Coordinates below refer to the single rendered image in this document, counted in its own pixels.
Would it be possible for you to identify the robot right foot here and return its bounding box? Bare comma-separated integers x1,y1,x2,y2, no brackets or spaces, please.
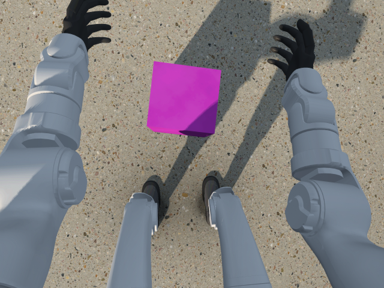
202,176,220,225

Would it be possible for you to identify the robot left shin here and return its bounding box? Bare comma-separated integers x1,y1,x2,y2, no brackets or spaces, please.
124,193,153,212

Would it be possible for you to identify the right robot upper arm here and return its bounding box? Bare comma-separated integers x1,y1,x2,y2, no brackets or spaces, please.
285,179,384,288

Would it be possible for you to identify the robot left hand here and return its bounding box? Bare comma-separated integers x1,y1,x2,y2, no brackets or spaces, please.
62,0,112,52

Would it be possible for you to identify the left robot forearm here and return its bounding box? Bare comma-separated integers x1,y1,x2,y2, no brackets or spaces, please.
0,33,89,157

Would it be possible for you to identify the carton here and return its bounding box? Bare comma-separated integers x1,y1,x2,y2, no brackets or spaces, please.
147,61,221,137

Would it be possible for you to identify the right robot forearm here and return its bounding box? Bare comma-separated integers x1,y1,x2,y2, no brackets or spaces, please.
281,68,371,224

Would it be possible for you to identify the robot right hand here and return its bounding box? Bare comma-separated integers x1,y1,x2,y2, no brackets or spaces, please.
267,19,316,81

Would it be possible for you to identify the left robot upper arm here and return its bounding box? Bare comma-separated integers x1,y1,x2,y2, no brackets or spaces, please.
0,147,87,288

